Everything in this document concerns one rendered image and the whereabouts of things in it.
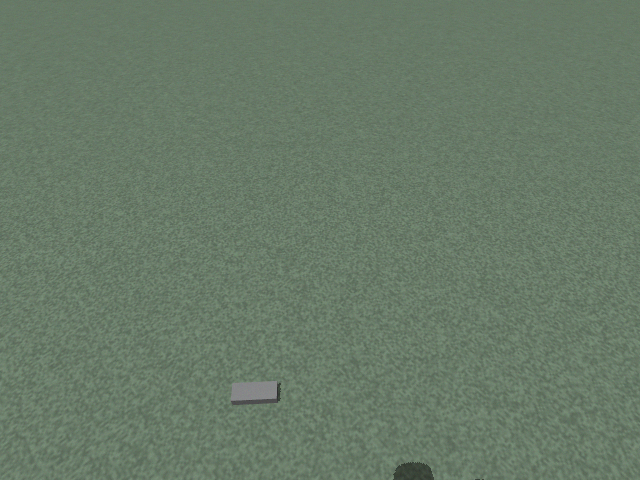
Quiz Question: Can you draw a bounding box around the small box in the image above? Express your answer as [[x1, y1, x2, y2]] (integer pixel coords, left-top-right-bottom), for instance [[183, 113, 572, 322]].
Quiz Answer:
[[231, 381, 278, 405]]

